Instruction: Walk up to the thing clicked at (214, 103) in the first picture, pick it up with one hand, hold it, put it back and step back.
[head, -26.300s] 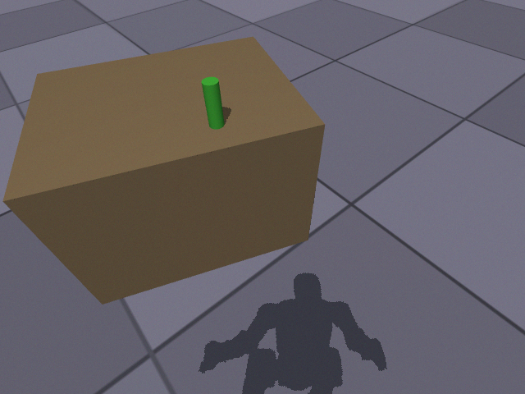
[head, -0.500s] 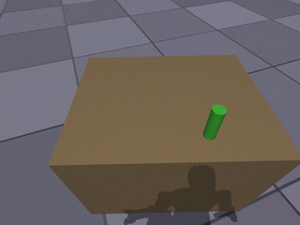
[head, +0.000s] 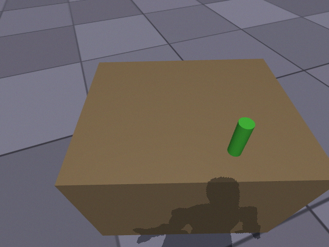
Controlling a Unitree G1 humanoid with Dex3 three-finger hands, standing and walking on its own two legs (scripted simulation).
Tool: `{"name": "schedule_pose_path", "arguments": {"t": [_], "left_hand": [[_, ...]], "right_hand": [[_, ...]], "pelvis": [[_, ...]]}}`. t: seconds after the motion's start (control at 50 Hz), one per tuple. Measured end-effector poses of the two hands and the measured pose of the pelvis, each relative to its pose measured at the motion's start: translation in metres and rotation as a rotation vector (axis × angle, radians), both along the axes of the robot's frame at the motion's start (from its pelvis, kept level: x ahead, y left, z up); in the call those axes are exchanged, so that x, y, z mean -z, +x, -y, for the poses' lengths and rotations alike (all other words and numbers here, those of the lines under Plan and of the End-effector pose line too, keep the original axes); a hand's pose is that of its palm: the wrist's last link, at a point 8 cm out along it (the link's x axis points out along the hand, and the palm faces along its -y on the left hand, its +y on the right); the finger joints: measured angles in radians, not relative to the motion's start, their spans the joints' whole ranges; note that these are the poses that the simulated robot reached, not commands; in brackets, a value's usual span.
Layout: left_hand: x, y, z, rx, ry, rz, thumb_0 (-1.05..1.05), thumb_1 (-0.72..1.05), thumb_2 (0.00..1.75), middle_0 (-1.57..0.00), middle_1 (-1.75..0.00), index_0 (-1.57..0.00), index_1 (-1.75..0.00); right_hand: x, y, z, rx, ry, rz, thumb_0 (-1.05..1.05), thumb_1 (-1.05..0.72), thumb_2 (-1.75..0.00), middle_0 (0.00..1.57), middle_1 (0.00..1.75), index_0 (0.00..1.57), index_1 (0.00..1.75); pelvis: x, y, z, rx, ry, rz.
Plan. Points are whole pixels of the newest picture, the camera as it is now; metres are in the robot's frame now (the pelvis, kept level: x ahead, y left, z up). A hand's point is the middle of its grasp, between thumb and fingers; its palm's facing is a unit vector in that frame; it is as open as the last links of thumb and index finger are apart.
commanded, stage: home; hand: right
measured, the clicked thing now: (239, 138) +0.46 -0.23 -0.06
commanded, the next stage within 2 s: stand in 0.30 s
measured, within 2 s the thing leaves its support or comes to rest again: neither
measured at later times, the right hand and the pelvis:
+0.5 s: hand out of the picture +0.07 -0.26 -0.16, palm faces -0.03 +0.94 -0.35, open 16.9 cm; pelvis +0.00 +0.00 +0.00, yaw +0 degrees
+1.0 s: hand out of the picture +0.08 -0.25 -0.16, palm faces -0.04 +0.94 -0.35, open 7.7 cm; pelvis +0.01 +0.00 +0.00, yaw +1 degrees
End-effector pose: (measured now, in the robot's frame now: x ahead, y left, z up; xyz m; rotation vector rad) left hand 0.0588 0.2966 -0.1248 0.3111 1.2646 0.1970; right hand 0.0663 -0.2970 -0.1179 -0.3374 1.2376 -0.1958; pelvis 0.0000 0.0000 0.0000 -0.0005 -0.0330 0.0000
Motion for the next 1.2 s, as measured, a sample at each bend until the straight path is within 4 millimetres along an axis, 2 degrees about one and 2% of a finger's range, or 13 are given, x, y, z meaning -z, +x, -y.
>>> {"name": "schedule_pose_path", "arguments": {"t": [0.24, 0.5, 0.6, 0.74, 0.84, 0.9, 1.02, 1.2], "left_hand": [[-0.002, 0.006, 0.002, -0.001, 0.002, 0.024, 0.0, 0.91, 0.9, -0.2, -0.3, -0.21, -0.3], [-0.001, -0.002, 0.003, -0.006, -0.001, 0.004, 0.0, 0.91, 0.9, -0.2, -0.3, -0.21, -0.3], [-0.001, -0.006, 0.003, -0.009, 0.001, -0.014, 0.0, 0.91, 0.9, -0.2, -0.3, -0.21, -0.3], [-0.002, -0.003, 0.003, -0.012, 0.004, -0.01, 0.0, 0.91, 0.9, -0.2, -0.3, -0.21, -0.3], [-0.002, 0.004, 0.003, -0.01, 0.004, 0.006, 0.0, 0.91, 0.9, -0.2, -0.3, -0.21, -0.3], [-0.003, 0.007, 0.003, -0.007, 0.004, 0.015, 0.0, 0.91, 0.9, -0.2, -0.3, -0.21, -0.3], [-0.004, 0.012, 0.003, -0.005, 0.003, 0.032, 0.0, 0.91, 0.9, -0.2, -0.3, -0.21, -0.3], [-0.003, 0.011, 0.002, -0.006, 0.002, 0.035, 0.0, 0.91, 0.9, -0.2, -0.3, -0.21, -0.3]], "right_hand": [[-0.001, 0.004, 0.002, 0.005, 0.0, 0.014, 0.0, 0.51, -0.06, 0.06, 0.05, 0.07, 0.05], [0.001, -0.006, 0.003, 0.009, 0.004, -0.013, 0.0, 0.47, -0.11, 0.09, 0.1, 0.1, 0.1], [0.003, -0.008, 0.003, 0.013, 0.008, -0.031, 0.0, 0.27, -0.31, 0.15, 0.2, 0.15, 0.2], [0.003, -0.004, 0.003, 0.008, 0.011, -0.031, 0.0, -0.19, -0.68, 0.19, 0.27, 0.19, 0.27], [0.002, 0.003, 0.002, 0.002, 0.011, -0.016, 0.0, -0.54, -0.81, 0.2, 0.29, 0.2, 0.29], [0.002, 0.007, 0.001, -0.001, 0.01, -0.006, 0.0, -0.69, -0.85, 0.2, 0.29, 0.21, 0.29], [0.0, 0.013, 0.002, -0.002, 0.008, 0.009, 0.0, -0.84, -0.88, 0.2, 0.3, 0.21, 0.3], [-0.001, 0.012, 0.001, 0.001, 0.007, 0.015, 0.0, -0.9, -0.89, 0.2, 0.3, 0.21, 0.3]], "pelvis": [[0.0, 0.001, 0.001, -0.004, -0.001, 0.008], [-0.001, -0.001, 0.003, -0.007, -0.001, 0.001], [-0.001, 0.0, 0.003, -0.007, 0.0, -0.004], [-0.001, 0.004, 0.004, -0.01, -0.001, -0.005], [-0.001, 0.006, 0.004, -0.011, -0.001, -0.005], [-0.001, 0.006, 0.003, -0.011, -0.001, -0.005], [-0.001, 0.007, 0.003, -0.012, -0.002, -0.003], [-0.001, 0.006, 0.002, -0.012, -0.002, 0.002]]}}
